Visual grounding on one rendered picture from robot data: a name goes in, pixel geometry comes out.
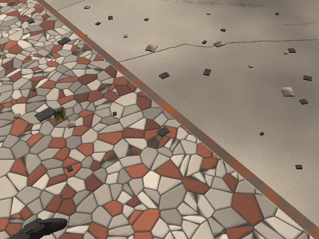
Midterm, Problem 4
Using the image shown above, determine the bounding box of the robot left hand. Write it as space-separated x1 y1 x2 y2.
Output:
10 218 68 239

